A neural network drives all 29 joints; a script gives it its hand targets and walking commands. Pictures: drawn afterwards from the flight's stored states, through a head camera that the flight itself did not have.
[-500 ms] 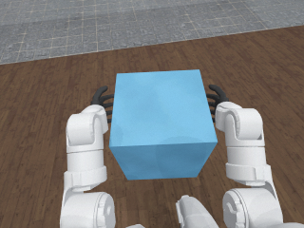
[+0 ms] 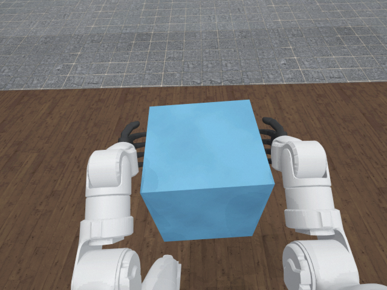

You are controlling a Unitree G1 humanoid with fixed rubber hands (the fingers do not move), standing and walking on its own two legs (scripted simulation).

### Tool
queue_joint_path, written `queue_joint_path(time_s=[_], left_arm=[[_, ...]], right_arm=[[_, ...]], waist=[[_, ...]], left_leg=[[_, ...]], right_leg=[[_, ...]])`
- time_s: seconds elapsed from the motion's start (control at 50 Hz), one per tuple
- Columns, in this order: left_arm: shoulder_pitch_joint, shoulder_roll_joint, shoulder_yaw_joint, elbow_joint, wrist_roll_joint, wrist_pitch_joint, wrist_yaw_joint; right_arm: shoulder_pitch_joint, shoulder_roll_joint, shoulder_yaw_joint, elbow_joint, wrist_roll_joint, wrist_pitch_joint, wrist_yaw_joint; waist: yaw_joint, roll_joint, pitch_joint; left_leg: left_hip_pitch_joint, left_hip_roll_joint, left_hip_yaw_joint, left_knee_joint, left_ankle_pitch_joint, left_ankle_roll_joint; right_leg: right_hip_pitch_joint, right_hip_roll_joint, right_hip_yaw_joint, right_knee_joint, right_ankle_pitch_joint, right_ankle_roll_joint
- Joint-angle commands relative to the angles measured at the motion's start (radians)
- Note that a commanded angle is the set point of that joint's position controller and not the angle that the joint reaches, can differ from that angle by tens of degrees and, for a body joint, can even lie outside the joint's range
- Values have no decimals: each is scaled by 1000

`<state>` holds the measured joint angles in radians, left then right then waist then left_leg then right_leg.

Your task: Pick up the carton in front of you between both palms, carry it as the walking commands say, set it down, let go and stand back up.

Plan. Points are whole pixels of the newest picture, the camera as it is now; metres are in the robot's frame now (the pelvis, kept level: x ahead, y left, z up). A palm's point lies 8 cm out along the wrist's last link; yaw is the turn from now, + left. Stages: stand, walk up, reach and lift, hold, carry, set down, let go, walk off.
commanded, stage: carry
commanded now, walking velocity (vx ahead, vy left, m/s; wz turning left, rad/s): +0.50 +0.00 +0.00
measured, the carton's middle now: (204, 175) +0.34 +0.02 +0.00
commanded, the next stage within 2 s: none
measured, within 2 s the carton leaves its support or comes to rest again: neither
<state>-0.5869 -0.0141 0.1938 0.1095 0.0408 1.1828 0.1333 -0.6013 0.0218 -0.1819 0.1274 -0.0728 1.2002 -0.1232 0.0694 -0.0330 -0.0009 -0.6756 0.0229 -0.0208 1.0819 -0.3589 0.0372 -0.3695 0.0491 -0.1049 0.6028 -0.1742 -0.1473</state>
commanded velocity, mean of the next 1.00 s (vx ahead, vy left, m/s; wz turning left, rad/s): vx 0.50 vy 0.00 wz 0.00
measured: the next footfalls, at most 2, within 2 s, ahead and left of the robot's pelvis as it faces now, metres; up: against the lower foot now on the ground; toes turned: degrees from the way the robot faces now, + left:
left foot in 0.26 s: +0.32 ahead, +0.09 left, -0.05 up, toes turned +1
right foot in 0.80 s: +0.61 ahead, -0.03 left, -0.09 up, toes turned -2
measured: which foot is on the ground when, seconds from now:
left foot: up 0.00-0.24, down 0.26-0.80, up 0.82-1.00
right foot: down 0.00-0.26, up 0.28-0.78, down 0.80-1.00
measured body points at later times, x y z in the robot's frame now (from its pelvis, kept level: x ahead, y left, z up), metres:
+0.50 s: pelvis +0.28 +0.05 -0.04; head +0.33 +0.06 +0.40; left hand +0.66 +0.17 +0.03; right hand +0.63 -0.13 +0.04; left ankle +0.29 +0.09 -0.77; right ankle +0.30 -0.10 -0.70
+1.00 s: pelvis +0.57 +0.00 -0.09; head +0.59 -0.01 +0.36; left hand +0.91 +0.17 -0.02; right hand +0.93 -0.13 -0.02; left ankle +0.58 +0.16 -0.74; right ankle +0.58 -0.03 -0.82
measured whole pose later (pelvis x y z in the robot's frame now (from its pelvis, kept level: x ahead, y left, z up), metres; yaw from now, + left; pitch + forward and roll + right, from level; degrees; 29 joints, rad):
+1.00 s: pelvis +0.57 +0.00 -0.09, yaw +0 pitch +4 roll +3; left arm -0.57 -0.01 0.19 0.15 0.06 1.18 0.13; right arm -0.61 0.01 -0.15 0.20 -0.06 1.19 -0.12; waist 0.05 -0.03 -0.02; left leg -0.64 0.01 -0.02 1.16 -0.42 0.03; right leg -0.40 0.06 -0.10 0.64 -0.16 -0.16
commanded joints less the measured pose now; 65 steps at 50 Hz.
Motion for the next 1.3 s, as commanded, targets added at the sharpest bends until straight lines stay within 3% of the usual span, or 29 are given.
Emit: queue_joint_path(time_s=[0.0, 0.12, 0.16, 0.18, 0.2, 0.22, 0.24, 0.26, 0.3, 0.34, 0.42, 0.52, 0.64, 0.68, 0.7, 0.72, 0.74, 0.76, 0.78, 0.82, 0.84, 0.88, 0.92, 1.04, 1.16, 1.22, 1.24, 1.26, 1.28], left_arm=[[-803, -1152, -686, -216, -511, -38, -269], [-692, -1063, -688, -167, -465, -23, -261], [-672, -1049, -688, -125, -448, -17, -258], [-672, -1042, -685, -96, -440, -13, -257], [-667, -1036, -678, -58, -435, -9, -258], [-680, -1039, -673, -38, -433, -2, -261], [-684, -1039, -665, -16, -432, 5, -262], [-710, -1069, -659, -25, -441, 4, -259], [-819, -1096, -635, -106, -444, 0, -249], [-817, -1101, -618, -133, -429, -10, -230], [-756, -1127, -627, -156, -378, -25, -201], [-754, -1106, -673, -209, -368, -35, -183], [-689, -1037, -675, -174, -354, -11, -188], [-643, -1009, -643, -104, -330, 1, -201], [-619, -1002, -623, -62, -314, 3, -210], [-605, -991, -596, -27, -296, 2, -219], [-577, -980, -563, 12, -280, -2, -228], [-588, -971, -545, 35, -279, -9, -231], [-604, -985, -543, 43, -296, -12, -234], [-704, -1061, -573, 4, -332, -24, -253], [-749, -1096, -591, -34, -362, -31, -262], [-881, -1152, -647, -143, -449, -47, -268], [-899, -1183, -668, -183, -492, -49, -267], [-777, -1152, -675, -195, -502, -51, -275], [-700, -1072, -685, -171, -474, -42, -271], [-687, -1045, -685, -139, -461, -30, -264], [-695, -1038, -683, -118, -457, -25, -262], [-699, -1031, -678, -88, -455, -18, -261], [-713, -1027, -671, -70, -453, -9, -262]], right_arm=[[-753, 1069, 639, -265, 389, -81, 154], [-688, 986, 660, -247, 368, -46, 164], [-647, 956, 635, -202, 358, -28, 180], [-625, 936, 613, -164, 346, -20, 190], [-601, 909, 592, -116, 333, -14, 199], [-589, 892, 576, -76, 330, -13, 204], [-616, 893, 565, -70, 335, -12, 205], [-689, 932, 582, -101, 367, -14, 211], [-801, 1041, 633, -166, 439, -22, 227], [-885, 1106, 656, -225, 503, -27, 238], [-895, 1148, 667, -255, 547, -41, 251], [-837, 1116, 663, -248, 536, -44, 259], [-721, 1042, 656, -183, 492, -28, 256], [-686, 1030, 655, -116, 475, -23, 260], [-679, 1033, 651, -77, 471, -23, 263], [-677, 1042, 644, -40, 469, -25, 267], [-704, 1054, 636, -11, 469, -28, 272], [-730, 1080, 628, 5, 475, -30, 276], [-732, 1082, 608, 33, 469, -35, 275], [-787, 1151, 604, 0, 472, -52, 263], [-831, 1155, 609, -54, 466, -57, 253], [-848, 1148, 600, -128, 455, -74, 227], [-792, 1138, 600, -150, 429, -83, 198], [-713, 1095, 647, -233, 390, -95, 152], [-673, 1016, 672, -231, 362, -68, 158], [-641, 967, 641, -193, 351, -38, 174], [-622, 947, 619, -163, 342, -29, 182], [-605, 918, 599, -125, 331, -21, 188], [-591, 895, 583, -89, 327, -17, 192]], waist=[[9, -80, -508], [52, -82, -453], [-6, -53, -464], [-57, -7, -492], [-91, 102, -522], [-105, 254, -581], [-139, 299, -666], [-162, 233, -684], [-133, 81, -557], [-103, 45, -505], [-107, 132, -531], [-142, 156, -516], [-202, 135, -446], [-167, 140, -446], [-114, 133, -468], [-59, 95, -492], [-19, -36, -524], [-2, -241, -584], [-5, -225, -649], [-15, -60, -571], [-26, -3, -505], [-31, -12, -463], [-34, -44, -470], [3, -80, -508], [56, -81, -450], [3, -65, -456], [-50, -23, -486], [-90, 71, -513], [-107, 226, -563]], left_leg=[[-68, -12, 64, -188, 251, 5], [46, -77, 144, -605, 510, 31], [295, -80, 152, -780, 654, 46], [507, -31, 124, -765, 711, 58], [755, 98, 43, -638, 983, 90], [1004, 303, -202, -456, 1329, 202], [1118, 382, -417, -448, 1171, 282], [1117, 401, -496, -520, 812, 314], [890, 298, -435, -613, 499, 254], [705, 253, -344, -666, 477, 203], [738, 215, -244, -639, 635, 181], [856, 163, -131, -580, 921, 126], [916, 78, -53, -485, 922, 101], [818, 64, -16, -373, 916, 80], [738, 54, 23, -260, 888, 52], [592, 41, 48, -142, 751, 30], [331, 0, 58, 45, 395, -2], [-5, -102, 23, 285, -257, -23], [-124, -98, -34, 403, -305, 4], [-178, -34, -50, 315, -202, 14], [-153, -12, -37, 243, -172, 7], [-50, -1, -10, 118, -103, -2], [-12, -3, 21, 65, -23, -10], [-113, -9, 65, -135, 253, -5], [-47, -81, 149, -530, 479, 25], [268, -96, 160, -757, 643, 51], [473, -53, 135, -770, 703, 63], [720, 62, 60, -673, 893, 90], [976, 274, -166, -492, 1293, 196]], right_leg=[[487, -225, 263, -116, 708, -14], [569, -144, 163, 22, 648, -13], [470, -119, 112, 187, 611, 18], [338, -104, 94, 310, 482, 44], [108, -79, 79, 439, 192, 77], [-196, -9, 78, 633, -375, 110], [-369, 28, 122, 799, -498, 110], [-467, 8, 151, 854, -474, 101], [-455, -52, 156, 733, -340, 96], [-341, -68, 136, 612, -278, 101], [-370, -75, 113, 523, -158, 111], [-432, -63, 68, 340, 39, 113], [-338, 15, -27, -52, 267, 90], [-128, 41, -45, -191, 346, 61], [43, 28, -50, -257, 432, 48], [247, -32, -18, -238, 505, 41], [494, -199, 154, -103, 879, -19], [742, -411, 474, 32, 1129, -157], [795, -466, 616, 20, 846, -222], [623, -411, 595, -74, 338, -194], [506, -371, 576, -107, 279, -178], [329, -309, 481, -172, 255, -122], [284, -293, 435, -200, 270, -84], [504, -214, 281, -117, 744, 15], [615, -136, 196, -2, 751, 17], [485, -117, 134, 192, 701, 40], [366, -105, 112, 318, 595, 63], [142, -85, 97, 453, 326, 92], [-163, -15, 90, 645, -288, 124]])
